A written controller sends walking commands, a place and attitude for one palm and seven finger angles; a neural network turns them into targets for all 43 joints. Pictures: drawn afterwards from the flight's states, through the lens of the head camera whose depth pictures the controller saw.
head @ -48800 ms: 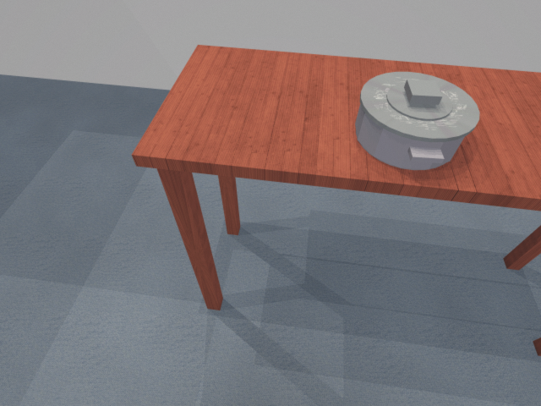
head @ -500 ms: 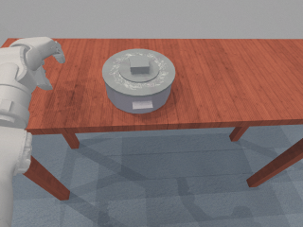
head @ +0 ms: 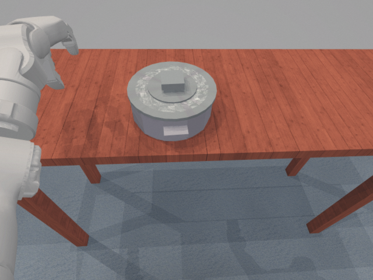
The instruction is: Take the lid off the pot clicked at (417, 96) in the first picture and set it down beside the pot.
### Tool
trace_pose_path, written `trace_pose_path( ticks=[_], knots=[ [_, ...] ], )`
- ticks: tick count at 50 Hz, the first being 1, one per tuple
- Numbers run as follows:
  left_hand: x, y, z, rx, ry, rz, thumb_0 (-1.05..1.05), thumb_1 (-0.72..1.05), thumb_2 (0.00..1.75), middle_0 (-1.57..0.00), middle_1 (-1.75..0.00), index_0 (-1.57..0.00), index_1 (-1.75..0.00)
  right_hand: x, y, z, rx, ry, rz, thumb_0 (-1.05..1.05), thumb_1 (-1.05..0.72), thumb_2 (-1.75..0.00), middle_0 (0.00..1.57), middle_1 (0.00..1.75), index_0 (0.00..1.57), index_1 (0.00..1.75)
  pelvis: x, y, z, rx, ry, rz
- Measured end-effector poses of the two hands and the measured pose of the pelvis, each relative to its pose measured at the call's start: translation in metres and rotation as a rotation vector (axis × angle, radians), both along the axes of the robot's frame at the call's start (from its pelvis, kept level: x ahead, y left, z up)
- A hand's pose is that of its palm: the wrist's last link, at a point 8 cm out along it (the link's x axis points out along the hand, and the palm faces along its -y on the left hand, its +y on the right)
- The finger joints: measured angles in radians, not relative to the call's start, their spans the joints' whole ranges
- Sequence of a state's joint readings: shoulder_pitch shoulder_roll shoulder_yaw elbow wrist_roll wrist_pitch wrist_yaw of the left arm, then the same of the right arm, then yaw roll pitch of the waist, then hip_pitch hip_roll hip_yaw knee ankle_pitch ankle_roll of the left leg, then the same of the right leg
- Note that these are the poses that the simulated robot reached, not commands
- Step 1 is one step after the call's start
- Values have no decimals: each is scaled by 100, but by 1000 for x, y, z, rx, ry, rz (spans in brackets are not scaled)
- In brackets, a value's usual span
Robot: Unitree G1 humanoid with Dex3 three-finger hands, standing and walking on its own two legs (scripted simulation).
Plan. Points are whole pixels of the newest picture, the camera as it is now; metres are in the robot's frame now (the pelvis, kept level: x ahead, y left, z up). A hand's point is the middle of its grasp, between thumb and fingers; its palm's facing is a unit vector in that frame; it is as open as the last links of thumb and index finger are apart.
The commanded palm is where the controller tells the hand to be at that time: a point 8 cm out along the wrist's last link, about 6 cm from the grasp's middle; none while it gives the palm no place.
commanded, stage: raise the empty hand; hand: left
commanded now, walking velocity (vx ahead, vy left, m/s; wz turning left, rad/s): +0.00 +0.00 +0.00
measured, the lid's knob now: (172, 79) +0.52 +0.02 +0.15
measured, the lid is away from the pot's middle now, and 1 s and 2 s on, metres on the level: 0.00 0.00 0.00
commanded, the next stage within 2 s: draw the hand back to the body in 0.16 s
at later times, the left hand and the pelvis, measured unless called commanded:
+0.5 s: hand (48, 68) +0.46 +0.25 +0.22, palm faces -0.24 -0.05 -0.97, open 11.0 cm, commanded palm +0.42 +0.25 +0.29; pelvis +0.00 -0.02 +0.00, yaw +0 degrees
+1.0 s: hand (60, 67) +0.39 +0.19 +0.27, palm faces +0.30 -0.91 -0.29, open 10.9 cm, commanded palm +0.33 +0.24 +0.28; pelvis -0.01 -0.05 +0.01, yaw +0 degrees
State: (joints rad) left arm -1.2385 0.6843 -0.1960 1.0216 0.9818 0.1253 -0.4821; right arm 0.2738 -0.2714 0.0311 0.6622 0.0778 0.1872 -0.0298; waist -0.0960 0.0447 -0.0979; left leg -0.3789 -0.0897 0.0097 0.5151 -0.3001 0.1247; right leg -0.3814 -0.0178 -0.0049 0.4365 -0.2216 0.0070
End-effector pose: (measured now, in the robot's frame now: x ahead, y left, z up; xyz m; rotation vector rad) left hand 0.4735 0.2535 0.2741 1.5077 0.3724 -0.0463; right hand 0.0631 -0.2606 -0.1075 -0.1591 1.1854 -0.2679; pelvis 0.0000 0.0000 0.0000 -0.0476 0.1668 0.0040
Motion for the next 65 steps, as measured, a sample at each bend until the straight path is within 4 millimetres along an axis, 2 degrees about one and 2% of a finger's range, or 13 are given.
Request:
trace_pose_path(
  ticks=[8, 15, 20, 26, 38, 40, 43, 45, 48, 54, 65],
  knots=[
    [-1, 5, 12, 7, -6, 37, 0, -12, 88, -48, -64, -48, -64, -7, -7, 3, -12, 7, -9, 1, -90, -90, 21, 30, 20, 30, -3, -6, 1, 4, 1, -2],
    [-5, 1, 9, 22, 3, 31, 0, -12, 88, -48, -64, -48, -64, -12, -15, 3, -17, 23, -12, 1, -90, -90, 21, 30, 20, 30, -3, -10, 1, 6, 0, 0],
    [-10, -1, 8, 11, -14, 11, 0, -12, 88, -48, -64, -48, -64, -9, -18, 4, -14, -4, -16, 1, -90, -90, 20, 30, 20, 30, -3, -13, 1, 9, -8, -8],
    [-26, -5, 4, 22, -26, -8, 0, -12, 88, -48, -64, -48, -64, 6, -17, 5, 10, -55, 8, 1, -90, -90, 20, 30, 20, 30, -4, -16, 2, 12, -28, -8],
    [-72, 1, 2, 30, -60, 11, 0, -12, 88, -48, -64, -48, -64, 58, -11, 17, 39, -195, 114, 1, -90, -90, 20, 30, 20, 30, -12, -24, 4, 21, -69, 7],
    [-80, -2, 4, -304, -208, -55, 0, -12, 88, -48, -64, -49, -64, 64, -8, 21, 29, -240, 135, 1, -90, -90, 20, 30, 20, 30, -14, -27, 5, 23, -95, 13],
    [-95, -15, 5, -692, -467, -148, 0, -12, 88, -48, -64, -49, -64, 69, -3, 28, 23, -281, 177, 1, -90, -90, 20, 30, 20, 30, -14, -33, 6, 29, -132, 14],
    [-105, -18, 2, -874, -611, -166, 0, -12, 88, -48, -64, -49, -64, 71, -2, 32, 19, -299, 189, 1, -90, -90, 20, 30, 20, 30, -12, -38, 7, 29, -147, 5],
    [-117, -18, 1, -1039, -771, -147, 0, -11, 88, -48, -63, -48, -63, 72, -6, 37, 5, -318, 195, 1, -90, -90, 21, 30, 20, 30, -10, -46, 8, 27, -166, 2],
    [-137, -23, 13, -1135, -955, -137, 0, -3, 88, -45, -61, -46, -60, 74, -25, 37, -6, -348, 192, 1, -90, -90, 21, 30, 21, 30, -5, -57, 9, 26, -180, -5],
    [-179, -32, 7, -1111, -1010, -80, 0, 21, 89, -38, -52, -39, -52, 83, -59, 32, -7, -357, 180, 1, -90, -90, 20, 30, 20, 30, -3, -79, 10, 36, -192, -5]
  ],
)
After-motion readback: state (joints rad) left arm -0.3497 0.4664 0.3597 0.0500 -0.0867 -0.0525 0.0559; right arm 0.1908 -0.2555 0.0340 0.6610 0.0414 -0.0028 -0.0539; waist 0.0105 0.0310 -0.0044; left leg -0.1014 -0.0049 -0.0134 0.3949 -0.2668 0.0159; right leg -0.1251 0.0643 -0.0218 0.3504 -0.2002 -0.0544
